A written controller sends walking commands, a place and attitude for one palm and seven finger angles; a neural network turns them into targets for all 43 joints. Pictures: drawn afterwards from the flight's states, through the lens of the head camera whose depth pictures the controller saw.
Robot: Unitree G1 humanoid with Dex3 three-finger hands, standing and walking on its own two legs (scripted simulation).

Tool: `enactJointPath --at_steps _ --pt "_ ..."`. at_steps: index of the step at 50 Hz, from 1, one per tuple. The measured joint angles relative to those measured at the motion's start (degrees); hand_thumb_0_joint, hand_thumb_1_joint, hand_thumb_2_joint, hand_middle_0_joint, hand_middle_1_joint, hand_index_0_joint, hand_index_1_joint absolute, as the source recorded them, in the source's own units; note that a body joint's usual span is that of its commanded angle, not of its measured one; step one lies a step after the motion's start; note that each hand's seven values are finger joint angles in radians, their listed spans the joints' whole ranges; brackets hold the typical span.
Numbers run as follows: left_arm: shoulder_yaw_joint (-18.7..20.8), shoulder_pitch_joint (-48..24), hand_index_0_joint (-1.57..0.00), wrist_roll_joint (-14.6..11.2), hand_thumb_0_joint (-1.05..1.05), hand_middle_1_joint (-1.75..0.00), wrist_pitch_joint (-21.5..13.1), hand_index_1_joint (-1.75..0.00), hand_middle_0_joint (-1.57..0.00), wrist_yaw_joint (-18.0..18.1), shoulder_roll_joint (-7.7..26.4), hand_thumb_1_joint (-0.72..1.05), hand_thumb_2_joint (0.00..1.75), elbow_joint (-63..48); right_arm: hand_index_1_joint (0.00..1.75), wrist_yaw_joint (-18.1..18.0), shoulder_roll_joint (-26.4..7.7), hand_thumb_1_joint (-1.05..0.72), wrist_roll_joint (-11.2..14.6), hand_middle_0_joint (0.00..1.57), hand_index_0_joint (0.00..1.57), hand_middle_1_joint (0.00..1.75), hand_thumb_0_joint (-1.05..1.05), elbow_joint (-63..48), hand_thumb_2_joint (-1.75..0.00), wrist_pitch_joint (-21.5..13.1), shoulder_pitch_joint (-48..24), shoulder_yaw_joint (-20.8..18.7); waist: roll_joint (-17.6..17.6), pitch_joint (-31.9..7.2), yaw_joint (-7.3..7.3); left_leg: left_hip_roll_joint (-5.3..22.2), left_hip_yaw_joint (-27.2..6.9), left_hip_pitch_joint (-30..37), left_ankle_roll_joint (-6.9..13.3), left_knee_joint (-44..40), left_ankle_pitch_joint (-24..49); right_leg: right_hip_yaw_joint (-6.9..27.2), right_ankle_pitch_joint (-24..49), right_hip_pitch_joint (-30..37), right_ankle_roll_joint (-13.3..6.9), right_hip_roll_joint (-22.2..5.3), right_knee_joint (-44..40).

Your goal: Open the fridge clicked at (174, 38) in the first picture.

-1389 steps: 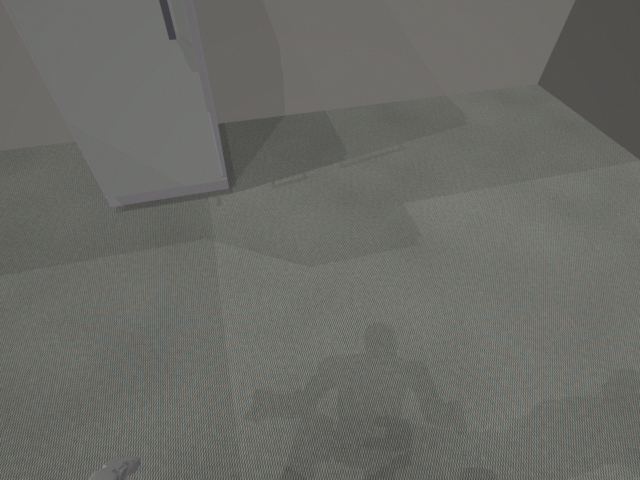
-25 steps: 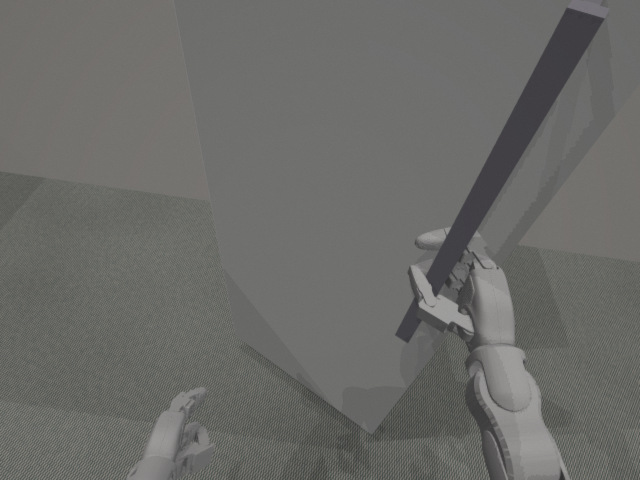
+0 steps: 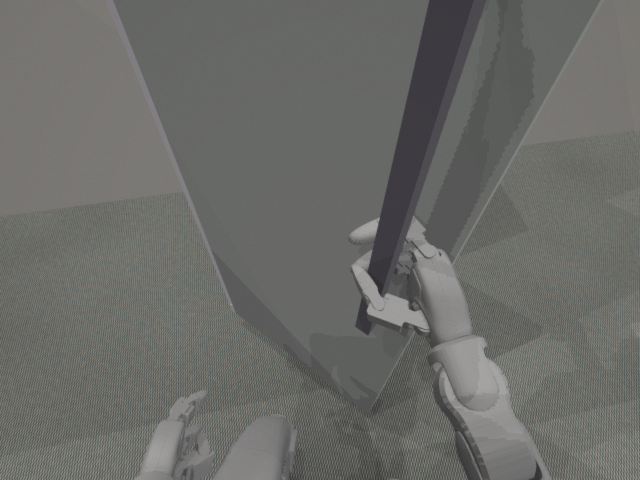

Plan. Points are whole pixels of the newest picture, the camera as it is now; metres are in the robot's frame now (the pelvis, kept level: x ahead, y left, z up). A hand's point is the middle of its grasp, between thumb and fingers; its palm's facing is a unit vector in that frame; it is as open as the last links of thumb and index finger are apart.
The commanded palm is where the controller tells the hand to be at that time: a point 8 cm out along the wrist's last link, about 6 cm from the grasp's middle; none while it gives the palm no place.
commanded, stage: walk backward, drawing the door open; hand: right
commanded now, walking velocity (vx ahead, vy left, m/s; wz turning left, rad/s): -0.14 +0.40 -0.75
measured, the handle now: (404, 217) +0.34 -0.02 +0.18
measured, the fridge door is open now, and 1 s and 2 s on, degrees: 48 75 69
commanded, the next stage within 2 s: stop walking and hold the door back in 0.64 s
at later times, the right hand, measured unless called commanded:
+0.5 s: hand (264, 357) +0.21 +0.09 +0.12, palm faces +0.18 +0.97 -0.14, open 6.5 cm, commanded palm +0.17 +0.05 +0.12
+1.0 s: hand (157, 385) +0.17 +0.18 +0.12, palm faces +0.62 +0.77 -0.14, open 6.2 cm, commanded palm +0.13 +0.13 +0.11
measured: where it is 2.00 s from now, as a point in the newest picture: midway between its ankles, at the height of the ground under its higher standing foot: outside the picture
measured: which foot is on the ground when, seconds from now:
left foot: up 0.00-0.14, down 0.16-0.36, up 0.38-0.60, down 0.62-0.90, up 0.92-1.00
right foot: down 0.00-0.16, up 0.18-0.34, down 0.36-0.62, up 0.64-0.84, down 0.86-1.00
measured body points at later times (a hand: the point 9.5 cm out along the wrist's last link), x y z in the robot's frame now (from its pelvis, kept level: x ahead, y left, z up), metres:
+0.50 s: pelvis -0.03 +0.25 -0.01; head +0.04 +0.22 +0.43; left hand +0.23 +0.37 -0.10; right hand +0.19 +0.04 +0.12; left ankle +0.03 +0.35 -0.65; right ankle -0.05 +0.08 -0.73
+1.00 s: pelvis -0.01 +0.46 +0.00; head +0.01 +0.43 +0.45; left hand +0.28 +0.48 -0.09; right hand +0.13 +0.14 +0.12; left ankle +0.09 +0.53 -0.69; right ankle -0.04 +0.38 -0.74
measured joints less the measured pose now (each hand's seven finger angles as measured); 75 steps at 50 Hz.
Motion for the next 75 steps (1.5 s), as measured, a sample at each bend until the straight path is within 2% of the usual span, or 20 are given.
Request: enactJointPath --at_steps 4,8,10,14,16,18,20,24,29,31,33,37,42,45,47,52,58,60,65,75 --pt "-0.1 -0.3 -0.20 -1.4 0.02 -0.30 -1.0 -0.30 -0.20 -1.8 0.2 0.91 0.90 1.1 1.36 0.6 0.8 -0.66 0.3 0.44 0.33 1.40 0.01 -0.8 -0.75 -0.8 0.8 1.4 -1.8 -0.5 -3.75 2.4 -4.2 7.8 -0.4 -17.3 -0.3 4.9 4.0 -1.7 3.2 -3.4 -4.8" --pt "0.5 -2.0 -0.20 -2.6 0.02 -0.30 -1.6 -0.30 -0.20 -2.3 -1.0 0.90 0.90 0.7 1.37 0.0 -0.6 -0.62 1.2 0.45 0.33 1.40 0.01 -4.0 -0.77 -2.3 2.3 -1.1 0.7 -2.2 -5.09 3.9 -3.2 18.6 -1.3 -36.5 1.3 9.0 4.0 -6.2 5.2 -3.2 -2.7" --pt "1.5 -4.8 -0.20 -3.4 0.02 -0.30 -1.1 -0.30 -0.20 -2.0 0.5 0.90 0.90 1.5 1.37 -0.8 0.7 -0.62 1.9 0.48 0.33 1.40 0.01 -4.6 -0.78 -2.5 2.9 -2.6 -2.3 -0.7 -4.06 2.0 0.2 18.5 -0.7 -34.5 0.1 10.3 -2.2 -9.2 2.1 -4.0 3.7" --pt "3.5 -5.8 -0.20 -3.5 0.02 -0.30 -0.6 -0.30 -0.20 0.6 2.6 0.91 0.90 2.9 1.39 0.0 2.1 -0.62 1.3 0.48 0.32 1.40 0.00 -3.6 -0.77 -1.2 3.9 -2.1 -1.6 -1.2 -3.36 4.7 5.4 19.4 1.8 -32.0 -2.6 -1.4 -17.0 -13.0 -0.5 0.8 26.4" --pt "3.3 -5.6 -0.20 -2.8 0.02 -0.30 -0.7 -0.30 -0.20 1.7 2.8 0.91 0.90 2.1 1.39 0.8 2.5 -0.62 0.9 0.48 0.32 1.40 0.00 -3.7 -0.77 -1.5 4.9 -2.0 -0.2 -1.9 -3.35 5.5 7.2 19.3 2.7 -31.5 -3.0 -7.5 -15.1 -10.0 -0.7 1.8 24.0" --pt "2.7 -5.6 -0.20 -2.3 0.02 -0.30 -1.6 -0.30 -0.20 2.0 3.1 0.91 0.90 0.3 1.38 1.1 2.9 -0.62 1.3 0.47 0.32 1.40 0.01 -4.6 -0.77 -2.5 5.5 -2.2 0.4 -2.4 -3.40 5.7 8.8 15.6 3.8 -25.6 -3.5 -11.0 -4.4 -4.2 -0.8 2.2 10.7" --pt "2.9 -6.8 -0.20 -1.2 0.02 -0.30 -2.8 -0.30 -0.19 1.6 2.1 0.91 0.90 -0.7 1.38 1.0 2.1 -0.63 1.5 0.47 0.32 1.40 0.01 -5.3 -0.78 -4.1 4.1 -3.1 1.7 -0.6 -3.37 4.0 5.7 8.9 2.2 -11.8 -7.5 -10.1 -4.5 -2.8 -4.1 2.0 6.6" --pt "1.2 -7.4 -0.20 -0.2 0.01 -0.30 -2.5 -0.30 -0.19 -0.3 0.4 0.91 0.90 -0.9 1.38 0.2 -0.3 -0.62 0.9 0.50 0.30 1.40 0.00 -5.3 -0.79 -3.9 2.4 -5.2 2.8 4.0 -3.55 0.7 0.0 0.7 -0.1 2.0 -7.1 -3.8 -0.1 -1.8 -0.3 -0.3 2.3" --pt "1.2 -4.4 -0.20 -1.7 0.01 -0.30 -2.3 -0.30 -0.20 -1.4 0.9 0.91 0.90 -1.3 1.39 -0.4 -0.2 -0.62 1.9 0.48 0.30 1.40 0.00 -6.1 -0.78 -1.3 2.8 -6.3 -1.3 3.8 -5.43 3.7 -2.8 7.6 0.1 -20.0 2.2 3.1 3.1 -3.7 2.3 -6.2 -1.6" --pt "0.9 -2.5 -0.20 -2.7 0.01 -0.30 -1.4 -0.30 -0.20 -1.3 -0.2 0.90 0.90 -1.3 1.39 -0.9 -1.5 -0.61 2.0 0.47 0.28 1.40 -0.01 -7.3 -0.78 -0.2 3.2 -7.4 1.2 1.0 -5.89 6.3 -3.5 14.3 0.6 -31.6 1.7 3.6 -1.9 -7.3 2.0 -5.7 2.5" --pt "1.1 -4.3 -0.20 -3.0 0.01 -0.30 -0.7 -0.30 -0.20 -0.7 1.0 0.90 0.90 0.5 1.39 -1.7 -0.1 -0.61 1.6 0.47 0.28 1.40 -0.02 -7.4 -0.79 -0.2 3.6 -9.1 -0.1 1.2 -5.95 5.6 -2.0 13.2 -0.4 -28.9 0.4 4.6 -12.6 -11.9 0.8 -4.9 15.6" --pt "3.1 -6.3 -0.20 -2.4 0.02 -0.30 -0.2 -0.30 -0.20 0.8 2.1 0.91 0.90 2.2 1.39 -2.0 0.6 -0.61 1.8 0.46 0.29 1.40 -0.01 -7.0 -0.77 -0.1 6.1 -10.3 -0.7 1.8 -3.86 6.6 1.2 13.9 -0.2 -28.5 2.0 -3.9 -20.1 -13.7 0.0 0.7 36.1" --pt "2.5 -4.5 -0.20 -2.0 0.02 -0.30 0.1 -0.30 -0.20 1.8 2.7 0.91 0.90 0.4 1.38 -1.1 0.5 -0.61 3.0 0.45 0.31 1.40 -0.01 -3.0 -0.77 -2.6 4.1 -8.8 0.9 -1.2 -2.99 6.8 7.3 12.4 1.7 -29.6 3.4 -12.1 -14.6 -2.4 -0.4 3.9 14.6" --pt "1.5 -5.2 -0.20 -1.8 0.02 -0.30 1.6 -0.30 -0.19 1.6 1.9 0.91 0.90 0.6 1.37 -1.8 0.3 -0.63 3.8 0.45 0.33 1.40 -0.02 1.9 -0.79 -2.8 -1.4 -7.9 5.3 -0.6 -5.38 7.9 6.8 11.3 2.3 -27.8 4.2 -13.2 -6.4 2.8 -6.2 6.7 3.8" --pt "0.5 -5.1 -0.20 -2.0 0.02 -0.30 2.2 -0.30 -0.19 1.5 1.9 0.91 0.90 -0.2 1.37 -3.0 0.4 -0.64 4.7 0.45 0.35 1.40 -0.02 6.8 -0.80 -2.5 -4.7 -7.4 5.8 -0.6 -6.62 6.9 4.2 10.9 0.7 -24.6 -0.8 -13.2 -4.2 3.7 -7.4 6.5 1.9" --pt "-1.0 -4.4 -0.20 -2.5 0.01 -0.30 3.1 -0.30 -0.20 1.2 2.0 0.91 0.90 -0.4 1.38 -4.7 -0.4 -0.60 4.4 0.45 0.36 1.40 -0.04 20.3 -0.79 -0.4 -12.6 -7.9 -0.6 -3.3 -6.26 4.4 1.3 10.6 -0.6 -14.5 -4.5 -8.6 0.2 3.0 -6.1 3.3 -1.8" --pt "-2.8 -1.7 -0.20 -2.9 0.01 -0.30 4.4 -0.30 -0.20 1.2 0.5 0.91 0.90 0.7 1.39 -4.6 -1.3 -0.61 6.0 0.45 0.36 1.40 -0.04 33.6 -0.80 0.6 -22.4 -11.0 0.3 -6.6 -8.64 5.2 1.6 21.7 1.3 -34.3 -4.7 -7.9 -2.3 -2.6 -3.9 2.4 3.4" --pt "-2.4 -2.5 -0.20 -2.5 0.01 -0.30 4.9 -0.30 -0.20 1.3 1.7 0.90 0.90 2.5 1.39 -4.8 -0.6 -0.62 6.2 0.45 0.36 1.40 -0.04 37.4 -0.81 -0.3 -24.9 -13.4 -1.1 -5.4 -8.30 4.6 1.7 20.4 1.7 -32.6 -1.2 -5.3 -8.7 -6.5 -2.5 2.9 13.5" --pt "0.1 -0.7 -0.20 -2.6 0.01 -0.30 4.8 -0.30 -0.20 1.8 5.3 0.91 0.90 6.6 1.40 -3.9 -0.7 -0.62 6.5 0.45 0.36 1.40 -0.05 47.8 -0.82 -3.5 -28.7 -16.9 -1.1 -3.9 -6.97 6.9 0.3 21.8 0.7 -34.7 1.2 -4.1 -7.0 -11.4 -0.1 5.4 30.5" --pt "4.1 4.2 -0.20 -2.7 0.01 -0.30 3.4 -0.30 -0.20 2.6 10.4 0.91 0.90 8.4 1.40 -2.9 -1.4 -0.64 5.9 0.45 0.38 1.40 -0.03 58.3 -0.84 -5.9 -37.8 -21.3 2.3 -2.8 -2.70 10.0 -0.5 20.0 -1.1 -34.2 1.7 -10.2 -3.2 -0.5 -0.9 2.4 5.2"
